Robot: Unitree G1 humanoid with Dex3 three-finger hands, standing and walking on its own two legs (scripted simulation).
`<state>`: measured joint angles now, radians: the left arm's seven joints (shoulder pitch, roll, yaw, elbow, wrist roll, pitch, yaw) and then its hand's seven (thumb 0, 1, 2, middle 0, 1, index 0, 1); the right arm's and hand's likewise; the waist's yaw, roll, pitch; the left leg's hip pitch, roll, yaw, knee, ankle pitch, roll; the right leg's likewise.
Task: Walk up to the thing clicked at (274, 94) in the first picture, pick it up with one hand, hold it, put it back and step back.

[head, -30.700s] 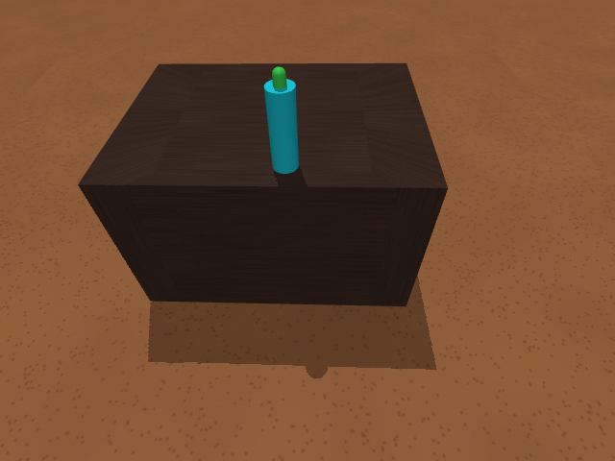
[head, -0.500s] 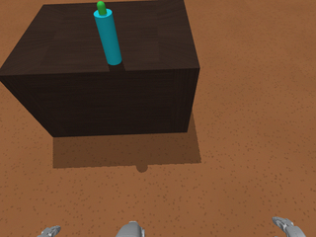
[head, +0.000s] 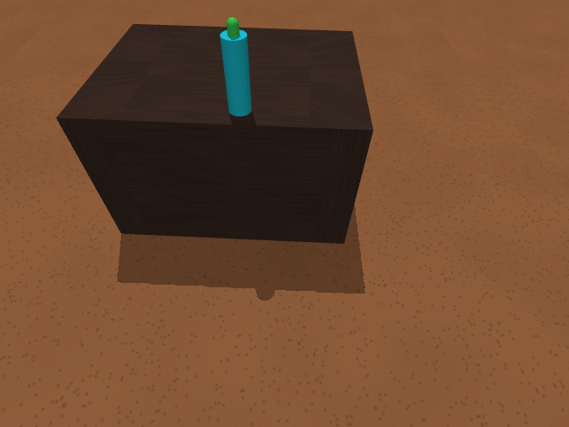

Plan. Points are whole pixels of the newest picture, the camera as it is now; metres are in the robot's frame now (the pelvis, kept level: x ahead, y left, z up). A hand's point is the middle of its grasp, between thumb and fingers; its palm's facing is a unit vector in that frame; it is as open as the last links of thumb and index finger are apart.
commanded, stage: step back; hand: left
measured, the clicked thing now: (236, 68) +1.05 +0.18 -0.02
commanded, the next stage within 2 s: stand in 0.82 s
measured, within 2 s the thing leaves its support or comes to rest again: neither
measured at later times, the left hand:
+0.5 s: hand out of the picture +0.10 +0.26 -0.14, palm faces -0.02 -0.94 -0.35, open 7.3 cm
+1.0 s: hand out of the picture +0.12 +0.25 -0.14, palm faces -0.03 -0.94 -0.34, open 7.3 cm
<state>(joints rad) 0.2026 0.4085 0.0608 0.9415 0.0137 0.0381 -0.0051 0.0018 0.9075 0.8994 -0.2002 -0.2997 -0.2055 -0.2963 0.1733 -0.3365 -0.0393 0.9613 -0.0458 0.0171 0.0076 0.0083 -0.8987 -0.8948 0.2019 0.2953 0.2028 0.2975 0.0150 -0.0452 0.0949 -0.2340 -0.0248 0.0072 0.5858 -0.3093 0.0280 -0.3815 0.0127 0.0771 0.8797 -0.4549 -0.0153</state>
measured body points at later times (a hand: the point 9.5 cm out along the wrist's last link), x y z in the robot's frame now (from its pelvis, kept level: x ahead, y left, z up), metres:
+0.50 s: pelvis +0.01 +0.00 +0.01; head +0.02 +0.01 +0.46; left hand +0.10 +0.31 -0.12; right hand +0.08 -0.30 -0.12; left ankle +0.01 +0.11 -0.73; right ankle -0.01 -0.13 -0.73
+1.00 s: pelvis +0.01 +0.00 +0.02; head +0.03 +0.00 +0.47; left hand +0.12 +0.29 -0.11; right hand +0.12 -0.30 -0.11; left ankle +0.01 +0.11 -0.73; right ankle -0.01 -0.13 -0.73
